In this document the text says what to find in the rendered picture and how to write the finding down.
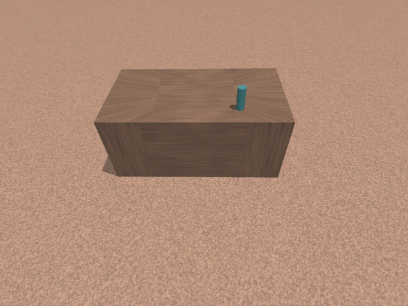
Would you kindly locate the can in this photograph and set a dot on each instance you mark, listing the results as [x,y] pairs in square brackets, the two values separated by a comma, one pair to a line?
[241,97]

